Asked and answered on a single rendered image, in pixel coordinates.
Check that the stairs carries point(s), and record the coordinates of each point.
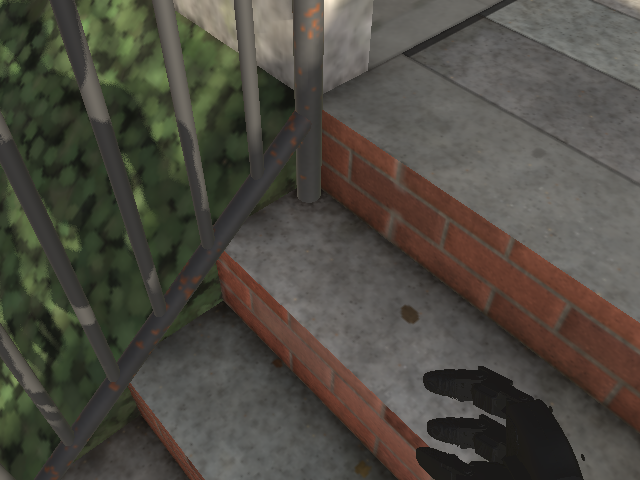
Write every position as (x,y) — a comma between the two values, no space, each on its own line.
(311,368)

